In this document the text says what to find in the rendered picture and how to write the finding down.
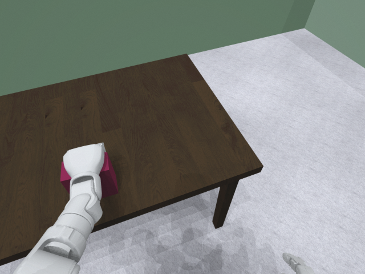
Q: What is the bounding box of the robot right hand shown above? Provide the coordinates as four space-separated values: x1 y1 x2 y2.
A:
282 252 315 274

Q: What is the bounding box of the robot left hand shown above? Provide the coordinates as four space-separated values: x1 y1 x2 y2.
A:
63 143 106 178

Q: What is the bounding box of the table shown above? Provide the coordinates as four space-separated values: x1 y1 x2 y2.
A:
0 54 263 266

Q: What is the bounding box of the sponge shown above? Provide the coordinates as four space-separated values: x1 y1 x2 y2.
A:
60 152 118 198

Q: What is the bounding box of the robot left upper arm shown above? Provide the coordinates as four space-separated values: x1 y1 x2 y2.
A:
20 249 80 274

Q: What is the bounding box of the robot left forearm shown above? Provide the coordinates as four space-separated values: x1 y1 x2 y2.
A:
13 172 103 274

